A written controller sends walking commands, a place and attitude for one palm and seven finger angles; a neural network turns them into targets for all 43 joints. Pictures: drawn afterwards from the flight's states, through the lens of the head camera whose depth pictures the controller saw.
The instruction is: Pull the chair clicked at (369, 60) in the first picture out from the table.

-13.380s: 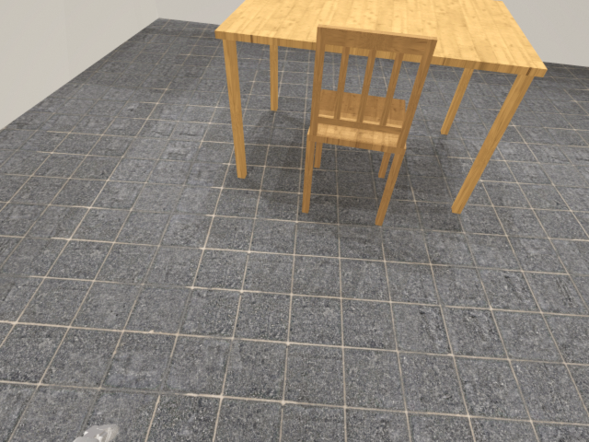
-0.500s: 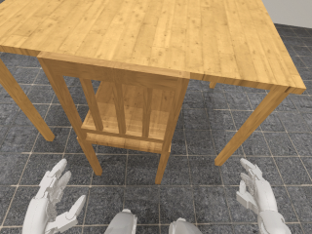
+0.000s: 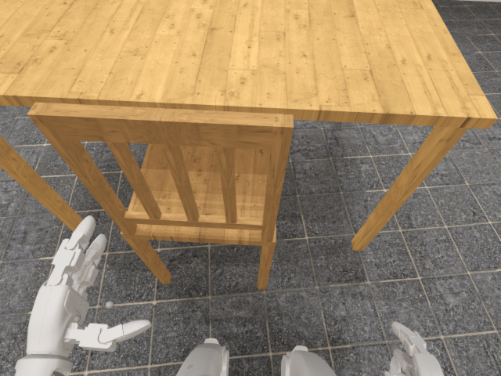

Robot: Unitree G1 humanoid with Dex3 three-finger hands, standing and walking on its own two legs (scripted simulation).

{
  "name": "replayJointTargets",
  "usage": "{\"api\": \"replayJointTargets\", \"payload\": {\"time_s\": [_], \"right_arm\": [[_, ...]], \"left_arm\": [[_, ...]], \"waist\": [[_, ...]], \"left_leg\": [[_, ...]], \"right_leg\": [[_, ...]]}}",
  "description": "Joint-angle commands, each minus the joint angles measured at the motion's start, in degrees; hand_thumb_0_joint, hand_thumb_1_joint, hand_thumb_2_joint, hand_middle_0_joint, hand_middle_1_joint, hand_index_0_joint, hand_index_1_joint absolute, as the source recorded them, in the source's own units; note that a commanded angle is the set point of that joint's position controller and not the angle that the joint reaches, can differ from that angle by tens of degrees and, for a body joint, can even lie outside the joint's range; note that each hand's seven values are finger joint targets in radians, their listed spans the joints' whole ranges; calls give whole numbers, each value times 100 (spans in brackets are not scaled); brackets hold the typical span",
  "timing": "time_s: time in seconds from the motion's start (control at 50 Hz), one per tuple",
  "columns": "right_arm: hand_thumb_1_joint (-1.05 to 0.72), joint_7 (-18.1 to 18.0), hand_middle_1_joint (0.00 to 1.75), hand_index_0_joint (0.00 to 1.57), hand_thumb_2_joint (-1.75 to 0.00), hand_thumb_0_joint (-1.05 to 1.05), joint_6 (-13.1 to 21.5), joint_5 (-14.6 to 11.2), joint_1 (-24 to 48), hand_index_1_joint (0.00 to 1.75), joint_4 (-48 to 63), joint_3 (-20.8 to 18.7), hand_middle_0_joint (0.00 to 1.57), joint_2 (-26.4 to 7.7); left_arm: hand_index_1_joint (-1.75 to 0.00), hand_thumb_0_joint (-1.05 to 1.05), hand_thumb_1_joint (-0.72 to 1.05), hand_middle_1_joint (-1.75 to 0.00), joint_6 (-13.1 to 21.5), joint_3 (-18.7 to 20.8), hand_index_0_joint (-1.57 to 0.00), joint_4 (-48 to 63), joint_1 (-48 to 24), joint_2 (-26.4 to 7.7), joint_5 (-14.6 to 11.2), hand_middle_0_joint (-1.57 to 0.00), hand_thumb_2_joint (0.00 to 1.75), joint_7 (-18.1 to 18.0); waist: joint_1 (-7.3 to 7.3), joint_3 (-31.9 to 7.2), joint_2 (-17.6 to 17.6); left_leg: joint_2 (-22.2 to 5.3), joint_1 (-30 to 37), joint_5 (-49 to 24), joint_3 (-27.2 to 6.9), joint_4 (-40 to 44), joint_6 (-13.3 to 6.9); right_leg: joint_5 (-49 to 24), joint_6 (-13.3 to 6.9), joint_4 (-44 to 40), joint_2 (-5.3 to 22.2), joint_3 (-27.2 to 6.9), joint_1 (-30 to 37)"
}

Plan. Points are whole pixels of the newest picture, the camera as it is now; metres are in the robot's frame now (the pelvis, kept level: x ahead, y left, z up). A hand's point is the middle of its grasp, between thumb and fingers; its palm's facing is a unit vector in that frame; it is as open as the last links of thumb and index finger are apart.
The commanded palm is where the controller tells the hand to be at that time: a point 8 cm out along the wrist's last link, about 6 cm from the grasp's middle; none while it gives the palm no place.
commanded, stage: raise the hand toward the chair's back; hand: left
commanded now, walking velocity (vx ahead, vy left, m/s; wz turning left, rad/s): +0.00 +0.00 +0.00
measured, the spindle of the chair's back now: (183, 185) +0.45 +0.15 -0.02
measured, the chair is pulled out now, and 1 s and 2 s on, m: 0.00 0.00 0.00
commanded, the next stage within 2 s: aim the fingers beside a spindle in 1.08 s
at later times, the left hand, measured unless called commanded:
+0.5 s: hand (76, 297) +0.22 +0.24 +0.05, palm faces +0.00 -1.00 -0.05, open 16.9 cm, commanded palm +0.21 +0.30 +0.05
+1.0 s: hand (79, 282) +0.24 +0.25 +0.04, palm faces +0.01 -1.00 -0.05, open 16.9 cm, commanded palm +0.22 +0.30 +0.05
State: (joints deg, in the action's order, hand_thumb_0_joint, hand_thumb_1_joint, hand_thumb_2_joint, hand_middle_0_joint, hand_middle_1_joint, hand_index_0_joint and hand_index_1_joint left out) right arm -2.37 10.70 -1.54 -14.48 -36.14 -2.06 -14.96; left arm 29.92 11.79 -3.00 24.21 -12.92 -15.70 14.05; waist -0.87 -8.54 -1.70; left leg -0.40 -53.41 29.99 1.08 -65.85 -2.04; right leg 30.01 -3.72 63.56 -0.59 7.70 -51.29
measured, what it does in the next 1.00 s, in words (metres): stands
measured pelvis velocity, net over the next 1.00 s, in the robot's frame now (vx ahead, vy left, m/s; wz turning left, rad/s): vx -0.01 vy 0.04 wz -0.01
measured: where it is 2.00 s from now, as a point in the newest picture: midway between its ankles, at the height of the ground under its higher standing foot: outside the picture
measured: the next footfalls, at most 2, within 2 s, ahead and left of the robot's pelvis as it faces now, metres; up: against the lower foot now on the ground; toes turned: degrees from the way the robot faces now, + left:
none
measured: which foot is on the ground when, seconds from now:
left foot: down 0.00-1.00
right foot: down 0.00-1.00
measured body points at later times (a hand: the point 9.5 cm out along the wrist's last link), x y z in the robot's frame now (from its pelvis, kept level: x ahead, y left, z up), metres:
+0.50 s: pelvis -0.01 +0.05 +0.01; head +0.06 +0.07 +0.45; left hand +0.21 +0.30 +0.05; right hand +0.18 -0.17 -0.06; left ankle +0.02 +0.10 -0.65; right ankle +0.01 -0.08 -0.65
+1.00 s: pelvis -0.01 +0.04 +0.01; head +0.07 +0.06 +0.45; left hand +0.23 +0.30 +0.05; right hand +0.16 -0.20 -0.07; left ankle +0.02 +0.10 -0.65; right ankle +0.01 -0.08 -0.65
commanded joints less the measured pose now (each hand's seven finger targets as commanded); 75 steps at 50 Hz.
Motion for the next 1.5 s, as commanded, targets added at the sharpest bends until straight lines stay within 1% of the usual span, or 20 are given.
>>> {"api": "replayJointTargets", "payload": {"time_s": [0.0,0.06,0.1,0.16,0.22,0.3,0.38,0.4,0.48,0.54,0.64,0.72,0.8,0.9,1.02,1.12,1.2,1.26,1.4,1.48], "right_arm": [[-90,-148,30,20,-90,0,488,-95,417,30,1044,-241,20,-711],[-90,-175,30,20,-90,0,544,-58,444,30,1156,-238,20,-612],[-90,-150,30,20,-90,0,493,-12,444,30,1089,-229,20,-544],[-90,-76,30,20,-90,0,376,20,490,30,1085,-183,20,-547],[-90,-24,30,20,-90,0,215,0,467,30,1188,-119,20,-692],[-90,-83,30,20,-90,0,149,-64,402,30,1478,-69,20,-833],[-90,-122,30,20,-90,0,204,-18,339,30,1562,-33,20,-763],[-90,-119,30,20,-90,0,205,16,341,30,1491,-11,20,-745],[-90,-43,30,20,-90,0,205,63,315,30,1325,7,20,-737],[-90,-31,30,20,-90,0,138,9,296,30,1308,-13,20,-856],[-90,-77,30,20,-90,0,173,-104,253,30,1489,-61,20,-921],[-90,-53,30,20,-90,0,260,-24,218,30,1425,-49,20,-824],[-90,5,30,20,-90,0,233,51,226,30,1250,-43,20,-796],[-90,30,30,20,-90,0,171,-2,221,30,1324,-58,20,-885],[-90,-36,30,20,-90,0,221,-28,195,30,1424,-59,20,-816],[-90,-24,30,20,-90,0,213,23,244,30,1242,-8,20,-738],[-90,-22,30,20,-90,0,167,-15,262,30,1252,-27,20,-805],[-90,-54,30,20,-90,0,175,-40,256,30,1352,-19,20,-839],[-90,-69,30,20,-90,0,208,23,275,30,1204,-34,20,-702],[-90,19,30,20,-90,0,148,19,312,30,1183,-47,20,-696]], "left_arm": [[-11,0,-31,-11,156,207,-8,831,-252,-819,-231,-8,38,578],[-10,0,-38,-10,270,596,-7,1860,-322,-1070,-352,-7,35,296],[-9,0,-43,-9,302,772,-7,2004,-224,-1140,-305,-7,33,-78],[-8,0,-50,-8,229,352,-6,1459,-238,-654,-140,-6,30,-333],[-8,0,-50,-8,-123,-109,-6,575,-322,-425,74,-6,30,-125],[-8,0,-50,-8,-511,-49,-6,712,-709,-762,32,-6,30,260],[-8,0,-50,-8,-321,379,-6,1798,-1139,-1127,-92,-6,30,92],[-8,0,-50,-8,-264,544,-6,1793,-1145,-1273,-96,-6,30,-34],[-8,0,-50,-8,-51,348,-6,1371,-1139,-915,-28,-6,30,-206],[-8,0,-50,-8,-290,179,-6,644,-1125,-803,19,-6,30,38],[-8,0,-50,-8,-751,277,-6,860,-1069,-995,-145,-6,30,404],[-8,0,-50,-8,-472,547,-6,1585,-1047,-1203,-179,-6,30,75],[-8,0,-50,-8,-152,560,-6,1191,-1018,-1119,-43,-6,30,-256],[-8,0,-50,-8,-347,252,-6,605,-958,-908,-21,-6,30,43],[-8,0,-50,-8,-377,499,-6,1478,-1069,-1228,-170,-6,30,108],[-8,0,-50,-8,-136,459,-6,1077,-1058,-1004,-136,-6,30,-114],[-8,0,-50,-8,-310,285,-6,416,-993,-863,-101,-6,30,100],[-8,0,-50,-8,-409,118,-6,648,-1380,-878,-128,-6,30,302],[-8,0,-50,-8,-36,832,-6,1006,-1374,-1412,-199,-6,30,36],[-8,0,-50,-8,-108,493,-6,538,-1002,-965,-172,-6,30,48]], "waist": [[-83,-1419,195],[187,-2060,-401],[266,-1993,-480],[46,-1271,-375],[-142,-601,-178],[-92,-883,-155],[88,-1502,-558],[103,-1422,-591],[-8,-1036,-649],[-97,-809,-374],[30,-1352,-236],[124,-1490,-511],[36,-948,-502],[-70,-950,-324],[24,-1620,-386],[-60,-1111,-334],[-146,-901,-25],[-171,-1216,-138],[60,-1701,-316],[-13,-1499,-233]], "left_leg": [[6,596,-1526,-322,633,-21],[-9,1329,-2128,-350,925,3],[-29,1536,-2400,-401,1050,59],[-80,1502,-2189,-507,1112,127],[-92,1126,-1340,-606,1237,141],[-88,1267,-1109,-708,1416,141],[-166,2053,-1812,-933,1565,329],[-174,2051,-1834,-957,1590,365],[-285,2083,-1649,-1267,1680,538],[-248,1714,-1141,-1218,1689,491],[-203,1926,-1489,-1123,1791,425],[-262,2286,-2228,-1153,1760,520],[-252,1921,-1861,-1109,1702,505],[-170,1547,-1342,-957,1609,396],[-132,1937,-2208,-789,1477,312],[-107,1564,-1935,-692,1333,256],[-55,1133,-1397,-579,1218,143],[-29,1182,-1439,-535,1143,91],[-21,1186,-2074,-411,953,58],[-15,1056,-2057,-376,920,68]], "right_leg": [[-1416,341,-1127,192,-1036,1349],[-1865,230,-929,113,-717,1555],[-1922,178,-857,52,-541,1448],[-1494,204,-818,22,-337,807],[-830,211,-919,0,-274,371],[-725,189,-1038,-16,-309,620],[-926,171,-962,-25,-269,718],[-920,164,-931,-48,-250,659],[-740,209,-730,-22,-189,125],[-596,217,-799,-25,-182,126],[-790,218,-1060,-13,-221,732],[-950,207,-1008,-35,-204,684],[-793,192,-898,-38,-177,366],[-707,194,-966,-20,-227,471],[-1221,197,-1108,-35,-301,1013],[-1146,190,-1019,-44,-278,754],[-986,208,-1097,-34,-365,733],[-1133,224,-1099,4,-446,894],[-1781,201,-960,-1,-581,1348],[-1852,226,-902,10,-541,1230]]}}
